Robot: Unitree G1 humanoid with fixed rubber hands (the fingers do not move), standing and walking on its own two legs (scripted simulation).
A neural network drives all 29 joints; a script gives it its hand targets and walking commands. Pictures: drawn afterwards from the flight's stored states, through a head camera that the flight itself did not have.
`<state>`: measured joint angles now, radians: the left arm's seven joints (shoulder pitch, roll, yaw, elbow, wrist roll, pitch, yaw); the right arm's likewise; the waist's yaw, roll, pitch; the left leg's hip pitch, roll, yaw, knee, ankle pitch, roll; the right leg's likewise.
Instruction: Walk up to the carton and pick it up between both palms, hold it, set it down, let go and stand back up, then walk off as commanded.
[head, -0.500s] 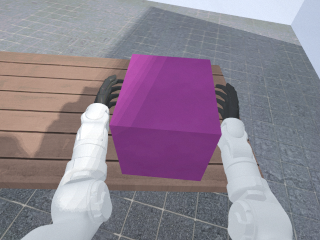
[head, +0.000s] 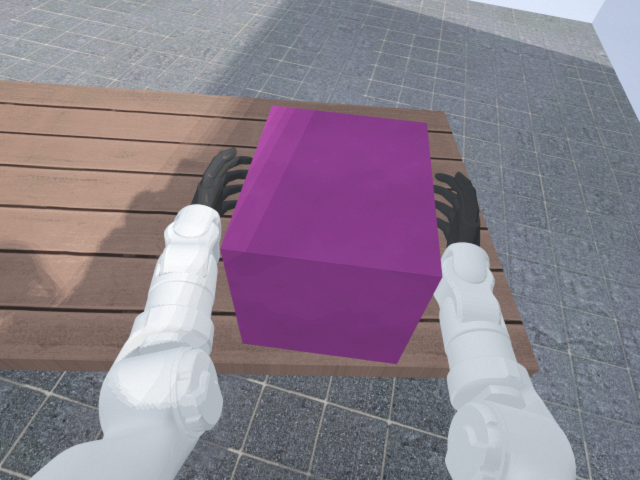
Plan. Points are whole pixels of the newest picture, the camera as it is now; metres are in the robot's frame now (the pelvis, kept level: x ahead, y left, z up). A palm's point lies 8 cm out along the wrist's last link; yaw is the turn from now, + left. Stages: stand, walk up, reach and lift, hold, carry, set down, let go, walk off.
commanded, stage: set down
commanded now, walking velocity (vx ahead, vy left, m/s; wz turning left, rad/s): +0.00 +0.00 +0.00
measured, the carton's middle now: (334, 234) +0.44 -0.03 +0.03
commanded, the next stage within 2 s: none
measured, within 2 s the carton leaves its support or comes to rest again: rests again in 0.38 s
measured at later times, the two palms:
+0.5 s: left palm (218, 215) +0.44 +0.14 +0.06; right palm (453, 253) +0.37 -0.18 +0.06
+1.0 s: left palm (219, 217) +0.44 +0.14 +0.06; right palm (453, 255) +0.37 -0.18 +0.06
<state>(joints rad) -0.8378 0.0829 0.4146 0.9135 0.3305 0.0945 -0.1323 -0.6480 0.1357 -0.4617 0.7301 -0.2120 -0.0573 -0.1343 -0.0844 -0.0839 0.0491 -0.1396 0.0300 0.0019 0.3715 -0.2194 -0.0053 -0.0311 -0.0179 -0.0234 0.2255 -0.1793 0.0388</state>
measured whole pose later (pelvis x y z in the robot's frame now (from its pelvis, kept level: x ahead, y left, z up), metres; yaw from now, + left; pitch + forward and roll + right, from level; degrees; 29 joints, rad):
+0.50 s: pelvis +0.01 +0.00 +0.00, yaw +0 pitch +4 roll -1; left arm -0.84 0.08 0.41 0.98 0.33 -0.04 -0.13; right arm -0.62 0.14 -0.49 0.82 -0.22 -0.24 -0.15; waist -0.08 -0.08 0.03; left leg -0.23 0.03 0.01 0.37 -0.21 -0.01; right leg -0.13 -0.02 -0.02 0.23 -0.18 0.04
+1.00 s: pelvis +0.00 +0.00 +0.00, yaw +0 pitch +5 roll -1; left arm -0.86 0.09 0.45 1.05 0.33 -0.10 -0.12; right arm -0.64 0.14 -0.53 0.86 -0.27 -0.28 -0.14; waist -0.08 -0.07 0.03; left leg -0.24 0.03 0.01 0.37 -0.21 -0.01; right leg -0.14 -0.02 -0.02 0.23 -0.17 0.04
